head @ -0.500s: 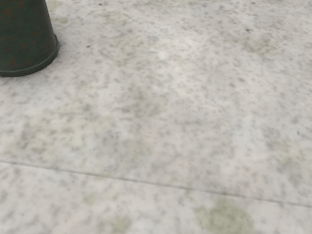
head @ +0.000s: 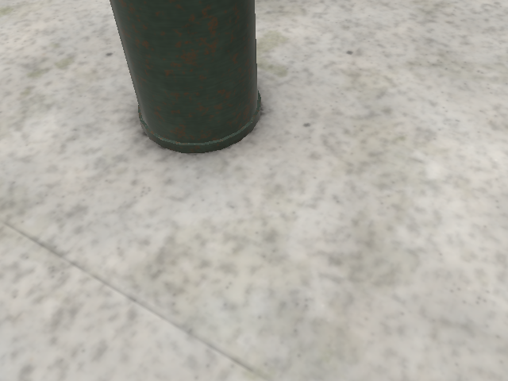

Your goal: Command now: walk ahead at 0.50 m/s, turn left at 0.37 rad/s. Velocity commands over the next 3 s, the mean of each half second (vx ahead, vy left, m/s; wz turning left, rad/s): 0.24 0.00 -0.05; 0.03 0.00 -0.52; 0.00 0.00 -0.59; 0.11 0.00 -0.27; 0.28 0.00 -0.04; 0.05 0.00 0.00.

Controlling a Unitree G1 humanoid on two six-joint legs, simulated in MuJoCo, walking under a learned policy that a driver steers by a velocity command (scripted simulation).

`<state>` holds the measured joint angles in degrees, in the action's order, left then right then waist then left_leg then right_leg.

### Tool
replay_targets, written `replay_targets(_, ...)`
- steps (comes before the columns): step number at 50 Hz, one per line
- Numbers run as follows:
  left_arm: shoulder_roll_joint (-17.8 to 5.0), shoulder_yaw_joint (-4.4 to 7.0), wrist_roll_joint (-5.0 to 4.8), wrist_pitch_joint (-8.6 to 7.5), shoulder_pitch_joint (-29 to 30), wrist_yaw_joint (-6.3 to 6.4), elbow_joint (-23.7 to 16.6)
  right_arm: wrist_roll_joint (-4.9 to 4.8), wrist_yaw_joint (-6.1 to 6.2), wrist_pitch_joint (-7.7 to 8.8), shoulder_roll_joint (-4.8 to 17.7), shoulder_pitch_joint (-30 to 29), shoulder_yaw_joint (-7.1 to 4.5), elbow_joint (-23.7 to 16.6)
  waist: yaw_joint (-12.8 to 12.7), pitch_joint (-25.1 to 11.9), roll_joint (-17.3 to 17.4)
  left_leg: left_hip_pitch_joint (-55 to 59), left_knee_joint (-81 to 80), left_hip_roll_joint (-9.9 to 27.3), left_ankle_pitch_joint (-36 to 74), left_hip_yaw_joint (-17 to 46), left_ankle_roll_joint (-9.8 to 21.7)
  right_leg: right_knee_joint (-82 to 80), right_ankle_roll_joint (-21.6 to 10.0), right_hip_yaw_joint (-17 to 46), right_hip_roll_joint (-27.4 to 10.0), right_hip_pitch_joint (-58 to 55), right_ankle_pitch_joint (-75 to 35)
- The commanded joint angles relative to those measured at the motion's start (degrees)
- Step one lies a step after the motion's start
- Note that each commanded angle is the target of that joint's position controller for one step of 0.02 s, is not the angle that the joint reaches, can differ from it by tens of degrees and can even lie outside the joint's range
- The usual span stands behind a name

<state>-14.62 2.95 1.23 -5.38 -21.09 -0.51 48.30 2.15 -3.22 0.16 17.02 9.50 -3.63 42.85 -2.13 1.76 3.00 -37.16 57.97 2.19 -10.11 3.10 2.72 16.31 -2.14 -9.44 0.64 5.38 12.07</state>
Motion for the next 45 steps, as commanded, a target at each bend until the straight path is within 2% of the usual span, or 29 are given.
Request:
replay_targets(1,-5.92,0.93,-0.11,-1.04,1.16,-0.39,-2.55,-0.05,-0.63,0.93,-0.47,-2.84,1.01,-4.08,1.42,1.11,-7.92,1.50,-10.20,0.28,6.60,-1.43,-0.39,-8.29,-6.69,5.61,-13.08,2.17,-17.24)
replay_targets(2,-6.37,0.98,-0.26,-0.97,0.55,-0.37,-2.16,0.00,-0.82,1.12,-0.80,-5.12,1.36,-4.71,0.85,1.45,-8.08,3.48,-14.18,0.12,7.59,-3.13,-0.27,-8.38,-6.42,4.41,-12.98,2.50,-17.72)
replay_targets(4,-7.08,0.97,-0.44,-0.59,-1.30,-0.17,-0.92,0.21,-0.82,1.48,-1.30,-7.91,1.85,-5.33,0.07,2.31,-7.92,6.80,-20.00,-0.74,7.12,-5.91,0.03,-6.24,-5.98,3.18,-13.51,1.09,-26.70)
replay_targets(6,-7.92,0.98,-0.59,0.07,-3.25,0.04,0.70,0.54,-0.27,2.04,-1.05,-7.70,1.94,-5.13,0.16,1.26,-8.62,9.66,-23.68,-2.18,5.21,-6.90,0.97,-1.79,-5.13,2.91,-14.31,-2.94,-38.08)
replay_targets(8,-8.66,0.96,-1.01,0.87,-3.58,0.44,1.82,1.30,0.51,2.95,-0.04,-1.64,1.61,-2.72,2.73,-2.07,-9.60,17.54,-29.64,-4.35,4.94,-6.92,2.77,7.09,-3.64,3.11,-13.23,-5.46,-46.23)
replay_targets(9,-7.96,0.61,-1.53,1.19,-3.88,0.51,2.25,2.06,1.04,3.81,1.02,5.21,1.25,-0.09,5.88,-5.75,-7.37,27.40,-35.17,-4.23,12.65,-6.74,3.72,15.65,-2.17,2.07,-10.88,-3.09,-43.05)
replay_targets(10,-5.60,-0.25,-1.87,0.96,-4.77,0.55,0.55,3.21,1.80,4.46,4.67,11.66,0.55,1.39,7.56,-12.79,-2.70,42.06,-31.58,6.30,32.86,1.27,5.17,26.77,-0.52,1.78,-8.67,6.20,-22.97)
replay_targets(11,1.77,-2.30,-3.51,1.43,-12.13,0.34,-0.68,2.36,2.58,4.15,9.11,13.47,-0.45,1.14,5.19,-24.12,10.04,60.02,-26.59,26.13,62.03,19.94,15.41,46.58,1.27,2.69,-0.69,21.34,25.43)
replay_targets(12,-3.96,-0.58,-3.26,3.00,-9.47,1.53,1.31,-1.44,3.28,3.54,8.13,14.91,-0.94,1.35,7.90,-27.26,3.59,55.30,-27.33,23.93,66.58,17.86,16.78,51.29,0.87,11.83,0.22,20.97,25.87)
replay_targets(13,-4.18,-0.31,-2.98,3.30,-5.72,1.50,0.19,-1.99,3.63,3.40,5.68,10.54,-0.06,1.51,5.76,-19.59,3.89,48.76,-30.79,21.01,60.57,11.62,14.49,51.15,0.58,13.15,-1.67,23.01,23.31)
replay_targets(14,-3.75,-0.29,-1.98,3.40,-3.20,1.51,0.12,-1.73,3.87,3.40,2.31,6.12,0.99,1.19,4.04,-11.90,2.78,41.44,-34.12,18.26,52.96,8.29,11.61,48.20,0.66,12.24,-3.08,24.50,19.72)
replay_targets(15,-3.90,0.06,-1.08,3.96,-2.25,1.43,0.54,-1.69,4.25,3.45,0.50,3.74,1.59,1.13,2.58,-7.51,2.60,35.88,-36.80,16.00,48.50,5.27,9.36,46.13,1.16,12.00,-3.94,23.25,16.38)
replay_targets(16,-3.66,0.32,-0.25,4.94,-3.70,1.10,1.09,-1.87,4.68,3.27,0.11,2.09,1.73,0.96,0.93,-6.18,3.27,30.69,-38.76,14.55,45.55,2.12,8.41,45.76,1.90,10.99,-3.88,19.81,13.85)
replay_targets(17,-2.99,0.53,0.04,5.73,-4.68,0.86,1.46,-1.64,4.84,3.35,0.35,1.70,1.68,0.81,0.17,-6.70,2.74,27.87,-39.69,13.98,44.74,0.01,8.35,46.63,2.33,10.13,-3.11,17.20,12.06)
replay_targets(20,-1.79,1.09,-0.03,7.20,-4.35,0.59,0.62,-1.29,5.01,3.64,1.81,0.54,0.95,0.68,-1.41,-7.07,2.73,24.01,-41.42,13.96,37.01,-4.01,9.76,47.09,3.13,8.84,-2.54,16.93,9.41)
replay_targets(24,-1.56,1.12,0.55,8.70,2.29,-0.07,-2.38,-0.69,5.41,2.51,1.52,1.28,0.68,1.30,0.18,-3.96,4.91,21.80,-43.78,13.77,14.94,-6.26,9.58,38.17,2.95,7.74,-4.06,18.91,5.68)
replay_targets(29,-2.50,1.12,0.38,9.07,6.77,-1.02,-5.86,-0.29,4.95,0.93,4.36,3.41,-0.59,1.85,2.30,-4.40,4.13,23.88,-41.20,16.99,7.05,-5.68,9.83,29.46,1.35,5.30,-3.36,16.15,9.89)
replay_targets(32,-2.49,1.18,-0.01,8.44,6.00,-1.18,-7.09,-0.70,4.84,0.01,6.22,2.55,-1.42,1.82,1.39,-4.59,3.15,24.15,-36.09,17.28,5.92,-6.97,7.07,19.87,-0.43,3.75,-2.12,11.09,8.77)
replay_targets(33,-2.86,1.27,0.00,7.76,4.53,-1.05,-6.80,-0.66,4.81,-0.41,6.23,3.28,-1.63,2.25,0.69,-4.71,0.78,22.45,-32.11,15.82,2.75,-8.89,4.21,13.18,-1.23,4.44,-1.33,7.10,4.35)
replay_targets(34,-6.00,1.99,0.42,6.89,3.08,-0.55,-6.55,-0.31,4.52,-0.98,4.38,5.72,-1.46,2.67,0.90,-3.73,-8.02,18.87,-22.45,11.52,-4.57,-12.73,-0.03,3.32,-2.58,13.46,-6.01,4.61,1.10)
replay_targets(35,-14.40,3.78,0.48,6.40,3.87,-0.01,-8.53,-0.74,4.35,-1.51,-0.31,6.22,-0.30,-0.40,2.45,-1.54,-23.09,3.98,-9.18,0.61,-25.04,-15.85,-5.11,-0.38,-8.83,36.77,-21.95,1.06,-16.35)
replay_targets(36,-15.54,4.77,0.17,6.76,-1.28,0.53,-7.03,-0.26,4.96,-2.48,1.99,-0.03,-0.43,-1.67,-2.46,-0.99,-16.44,1.92,0.20,-1.69,-27.34,-6.75,-5.05,-0.55,-15.23,37.05,-23.62,4.11,-22.04)
replay_targets(37,-12.99,4.09,-0.03,7.03,0.11,0.93,-6.73,-0.88,4.86,-2.84,1.94,0.01,-0.54,-1.61,-0.33,-0.39,-12.35,1.87,3.71,-0.77,-22.67,-3.62,-4.99,0.14,-15.11,32.29,-20.22,5.22,-20.19)
replay_targets(38,-10.76,3.41,-0.44,7.38,4.64,1.08,-7.55,-1.50,4.61,-2.48,2.09,0.93,-0.66,-0.92,1.80,0.34,-10.27,2.45,3.20,-0.14,-16.91,-2.22,-4.51,-0.05,-12.78,27.76,-16.09,6.28,-16.34)
replay_targets(39,-9.61,3.05,-0.65,7.56,8.62,1.07,-8.74,-1.17,4.52,-2.03,2.94,1.60,-0.97,-0.44,3.19,-0.41,-10.36,2.59,2.54,-0.29,-13.37,-1.99,-4.17,0.32,-10.83,25.35,-13.04,5.35,-15.70)
replay_targets(40,-8.37,2.72,-0.93,7.50,10.22,1.06,-9.65,-0.28,4.32,-1.90,3.75,2.88,-1.26,0.28,3.40,-2.13,-10.39,3.55,3.86,-0.94,-11.37,-2.59,-4.23,1.15,-10.61,23.72,-11.56,4.23,-19.78)
replay_targets(41,-7.89,2.54,-1.10,7.32,9.66,0.84,-9.84,-0.10,4.12,-1.93,3.73,3.45,-1.38,0.43,3.29,-4.15,-9.06,4.34,4.93,-1.46,-10.87,-2.51,-4.42,1.94,-10.76,23.39,-11.19,2.96,-23.01)
replay_targets(43,-8.80,2.86,-1.20,6.88,7.63,0.60,-9.55,-0.62,3.99,-2.17,2.68,3.09,-1.15,-0.10,2.65,-5.33,-7.40,3.98,3.62,-1.60,-10.63,-1.90,-4.99,2.57,-11.15,24.26,-11.21,0.76,-24.06)
replay_targets(45,-9.58,3.17,-0.98,6.80,5.99,0.68,-9.32,-0.87,4.20,-2.50,2.18,1.73,-0.89,-0.95,1.62,-4.65,-8.35,3.03,-0.25,-1.65,-11.03,-1.41,-5.41,2.53,-11.51,26.21,-11.19,-0.61,-20.98)
